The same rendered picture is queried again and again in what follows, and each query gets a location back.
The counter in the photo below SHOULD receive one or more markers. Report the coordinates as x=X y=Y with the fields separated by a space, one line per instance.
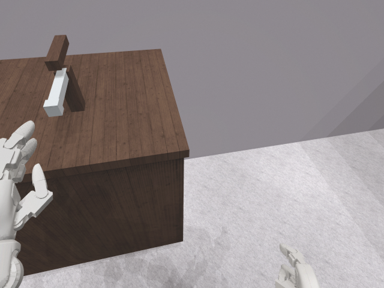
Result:
x=114 y=160

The left robot hand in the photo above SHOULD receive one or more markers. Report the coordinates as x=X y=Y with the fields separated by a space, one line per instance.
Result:
x=14 y=154

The tap lever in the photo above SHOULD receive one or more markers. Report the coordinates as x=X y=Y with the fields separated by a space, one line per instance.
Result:
x=54 y=105

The left robot forearm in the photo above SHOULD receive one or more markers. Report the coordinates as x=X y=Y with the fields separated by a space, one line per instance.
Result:
x=11 y=268

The right robot hand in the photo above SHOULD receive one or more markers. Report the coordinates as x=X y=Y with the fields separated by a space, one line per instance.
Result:
x=302 y=277

